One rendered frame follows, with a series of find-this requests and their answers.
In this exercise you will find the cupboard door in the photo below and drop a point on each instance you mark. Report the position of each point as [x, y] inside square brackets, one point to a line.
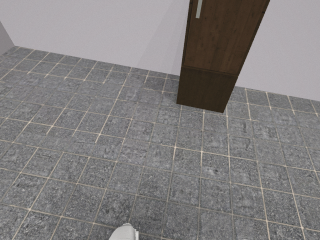
[219, 38]

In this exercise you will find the left robot thigh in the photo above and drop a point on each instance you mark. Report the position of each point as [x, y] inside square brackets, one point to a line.
[125, 233]

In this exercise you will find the left robot shin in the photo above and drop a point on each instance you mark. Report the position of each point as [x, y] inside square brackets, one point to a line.
[127, 224]

